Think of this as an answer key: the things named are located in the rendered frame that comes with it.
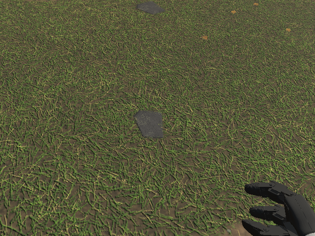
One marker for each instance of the robot right hand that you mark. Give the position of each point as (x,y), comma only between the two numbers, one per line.
(295,218)

